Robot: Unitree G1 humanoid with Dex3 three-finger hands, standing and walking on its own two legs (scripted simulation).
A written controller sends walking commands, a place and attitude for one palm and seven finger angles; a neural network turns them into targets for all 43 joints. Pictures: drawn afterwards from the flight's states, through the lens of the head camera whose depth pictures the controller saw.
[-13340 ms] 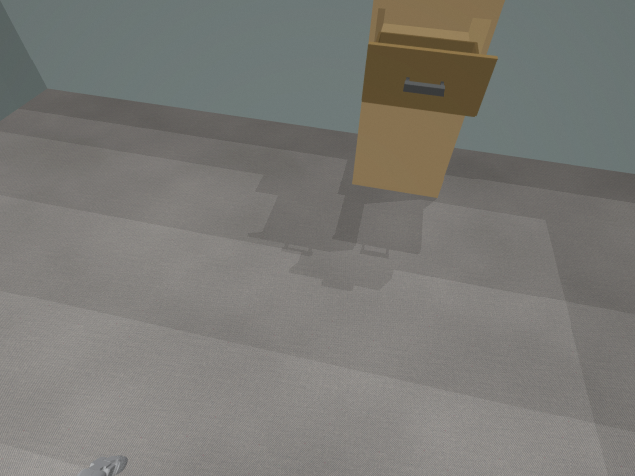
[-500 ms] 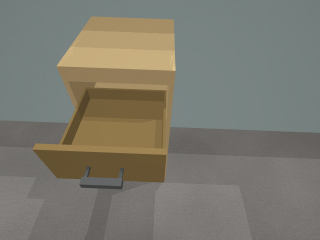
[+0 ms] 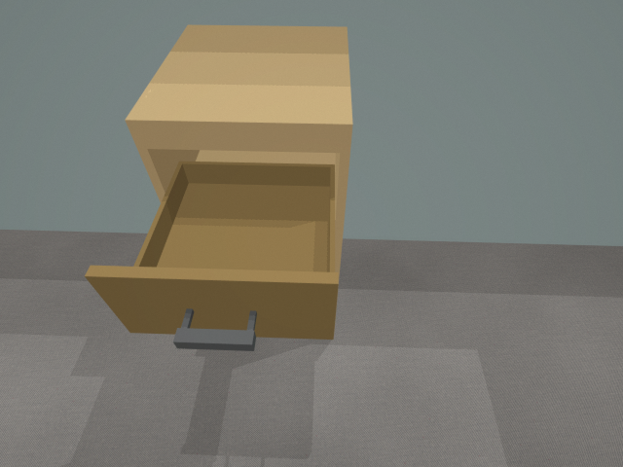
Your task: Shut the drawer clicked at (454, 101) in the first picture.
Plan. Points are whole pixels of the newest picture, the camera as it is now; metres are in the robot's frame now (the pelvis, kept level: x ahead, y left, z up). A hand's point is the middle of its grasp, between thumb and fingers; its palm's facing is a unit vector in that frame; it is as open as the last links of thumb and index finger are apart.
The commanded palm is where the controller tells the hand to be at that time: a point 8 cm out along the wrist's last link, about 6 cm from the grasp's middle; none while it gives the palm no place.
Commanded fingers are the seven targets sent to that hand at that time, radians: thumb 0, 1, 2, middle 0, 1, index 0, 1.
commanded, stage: come to a stop and stand still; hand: left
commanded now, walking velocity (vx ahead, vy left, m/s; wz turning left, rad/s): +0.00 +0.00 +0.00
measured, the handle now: (218, 327) +0.33 +0.17 -0.07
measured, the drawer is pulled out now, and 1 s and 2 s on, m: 0.30 0.30 0.30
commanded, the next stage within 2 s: look again from close up in 0.58 s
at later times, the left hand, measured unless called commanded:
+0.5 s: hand out of the picture +0.00 +0.19 -0.17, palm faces -0.01 -0.98 -0.19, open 7.4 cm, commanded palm none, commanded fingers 0.00 0.90 0.90 -0.20 -0.30 -0.20 -0.30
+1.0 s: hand out of the picture +0.00 +0.19 -0.17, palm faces -0.01 -0.98 -0.18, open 7.4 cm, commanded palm none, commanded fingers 0.00 0.90 0.90 -0.20 -0.30 -0.20 -0.30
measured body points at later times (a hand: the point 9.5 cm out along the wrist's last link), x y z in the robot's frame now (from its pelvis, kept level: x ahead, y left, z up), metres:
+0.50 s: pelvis +0.00 +0.02 +0.01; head +0.03 +0.03 +0.45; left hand +0.00 +0.24 -0.16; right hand +0.01 -0.20 -0.15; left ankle +0.02 +0.11 -0.73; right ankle -0.06 -0.09 -0.73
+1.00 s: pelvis +0.00 +0.02 +0.01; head +0.03 +0.03 +0.46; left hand +0.00 +0.24 -0.15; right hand +0.00 -0.20 -0.15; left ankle +0.02 +0.11 -0.73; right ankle -0.06 -0.09 -0.73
